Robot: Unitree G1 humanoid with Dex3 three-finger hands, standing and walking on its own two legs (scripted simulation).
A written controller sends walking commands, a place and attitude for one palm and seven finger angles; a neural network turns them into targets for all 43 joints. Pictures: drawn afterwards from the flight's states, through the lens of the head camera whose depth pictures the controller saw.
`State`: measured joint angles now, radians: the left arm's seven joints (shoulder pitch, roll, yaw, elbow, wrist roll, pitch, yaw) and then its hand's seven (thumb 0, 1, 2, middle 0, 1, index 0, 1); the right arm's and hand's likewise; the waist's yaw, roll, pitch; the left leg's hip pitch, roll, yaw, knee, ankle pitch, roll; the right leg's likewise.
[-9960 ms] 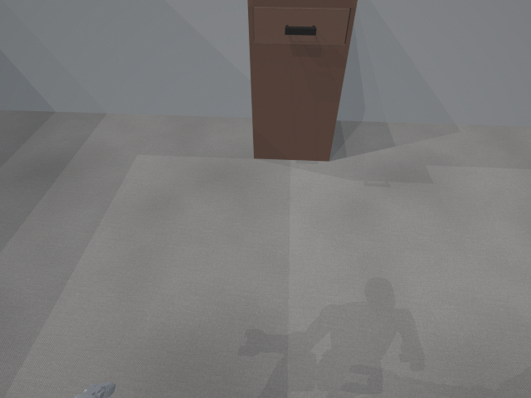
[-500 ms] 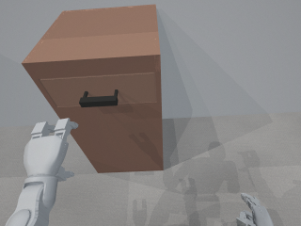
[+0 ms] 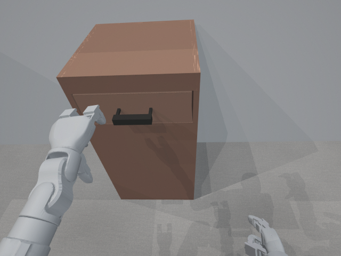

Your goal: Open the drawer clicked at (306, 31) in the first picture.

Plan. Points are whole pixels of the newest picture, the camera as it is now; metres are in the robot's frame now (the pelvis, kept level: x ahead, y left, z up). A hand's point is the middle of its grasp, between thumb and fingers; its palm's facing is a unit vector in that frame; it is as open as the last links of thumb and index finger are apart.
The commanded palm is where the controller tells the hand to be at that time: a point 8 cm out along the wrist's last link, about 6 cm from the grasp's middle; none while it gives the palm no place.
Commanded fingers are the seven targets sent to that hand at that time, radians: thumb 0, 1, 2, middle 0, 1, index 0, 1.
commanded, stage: raise the hand with hooked fingers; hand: left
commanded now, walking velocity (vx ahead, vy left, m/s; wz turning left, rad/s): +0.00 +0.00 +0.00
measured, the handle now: (133, 115) +0.55 +0.21 -0.01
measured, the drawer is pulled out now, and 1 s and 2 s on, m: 0.00 0.00 0.00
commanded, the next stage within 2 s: move the hooked fingers above the handle in 0.28 s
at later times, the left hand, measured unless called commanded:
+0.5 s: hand (101, 154) +0.31 +0.21 +0.09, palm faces +0.02 -0.09 -1.00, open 13.9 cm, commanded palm +0.29 +0.22 +0.16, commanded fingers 0.00 -0.50 0.30 -0.30 -1.20 -0.30 -1.20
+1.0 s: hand (118, 134) +0.38 +0.19 +0.08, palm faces +0.01 -0.08 -1.00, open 13.8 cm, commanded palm +0.36 +0.22 +0.14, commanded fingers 0.00 -0.50 0.30 -0.30 -1.20 -0.30 -1.20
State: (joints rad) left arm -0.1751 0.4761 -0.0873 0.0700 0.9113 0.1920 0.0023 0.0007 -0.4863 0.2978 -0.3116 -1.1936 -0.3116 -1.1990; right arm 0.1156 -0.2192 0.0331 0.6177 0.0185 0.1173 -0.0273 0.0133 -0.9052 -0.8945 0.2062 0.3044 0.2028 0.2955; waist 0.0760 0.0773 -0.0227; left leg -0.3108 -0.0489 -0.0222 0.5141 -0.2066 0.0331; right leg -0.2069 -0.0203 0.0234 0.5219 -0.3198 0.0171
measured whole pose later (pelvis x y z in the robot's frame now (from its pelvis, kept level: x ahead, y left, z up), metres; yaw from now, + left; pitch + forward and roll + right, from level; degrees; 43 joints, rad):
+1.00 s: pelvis +0.02 -0.03 -0.01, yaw -1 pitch +6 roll +1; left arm -0.30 0.46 -0.08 0.32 0.93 0.01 0.07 0.00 -0.49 0.30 -0.32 -1.20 -0.31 -1.20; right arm 0.20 -0.26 -0.04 0.66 0.02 0.10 -0.06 0.01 -0.91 -0.89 0.20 0.30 0.20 0.30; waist 0.03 0.07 -0.06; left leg -0.41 -0.02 -0.02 0.58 -0.26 0.00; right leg -0.32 0.01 0.02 0.60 -0.38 -0.02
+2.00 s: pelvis +0.02 -0.02 -0.02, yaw -3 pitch +16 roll -1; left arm -0.84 0.48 0.00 1.00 1.07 -0.02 0.30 0.00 -0.49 0.30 -0.40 -1.27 -0.34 -1.23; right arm 0.37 -0.27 -0.06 0.71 0.01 0.11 -0.02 0.01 -0.91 -0.89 0.20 0.30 0.20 0.29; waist -0.12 0.06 -0.14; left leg -0.71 0.01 -0.01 0.74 -0.31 0.01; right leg -0.61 0.04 0.04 0.73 -0.40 -0.01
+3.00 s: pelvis +0.02 -0.01 -0.02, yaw -3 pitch +15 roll -1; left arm -0.77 0.52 0.01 0.97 1.07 -0.05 0.25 0.00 -0.49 0.30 -0.32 -1.20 -0.32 -1.20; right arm 0.37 -0.25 -0.06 0.71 0.01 0.11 -0.03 0.01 -0.91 -0.89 0.21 0.30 0.20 0.30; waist -0.10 0.05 -0.13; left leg -0.68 0.01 -0.01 0.73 -0.31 0.01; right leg -0.57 0.04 0.04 0.70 -0.39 0.00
